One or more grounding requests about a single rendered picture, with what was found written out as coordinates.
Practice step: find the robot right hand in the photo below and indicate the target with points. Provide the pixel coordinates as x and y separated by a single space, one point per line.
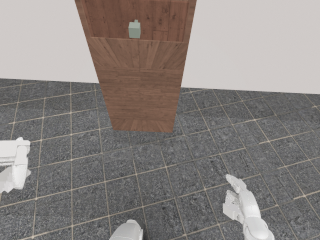
245 204

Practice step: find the handle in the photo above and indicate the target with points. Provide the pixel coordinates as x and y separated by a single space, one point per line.
134 29

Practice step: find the cabinet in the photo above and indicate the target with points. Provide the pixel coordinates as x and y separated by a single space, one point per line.
140 79

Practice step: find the left robot thigh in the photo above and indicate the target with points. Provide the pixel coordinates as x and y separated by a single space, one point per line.
128 231

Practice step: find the robot left shin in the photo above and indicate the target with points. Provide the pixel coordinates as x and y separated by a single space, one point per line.
132 221

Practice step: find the right robot forearm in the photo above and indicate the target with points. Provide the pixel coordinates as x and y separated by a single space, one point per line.
255 228

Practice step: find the drawer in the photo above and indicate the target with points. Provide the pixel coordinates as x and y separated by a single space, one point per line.
160 20

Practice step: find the robot left hand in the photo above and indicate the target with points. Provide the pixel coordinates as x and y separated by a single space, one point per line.
13 153

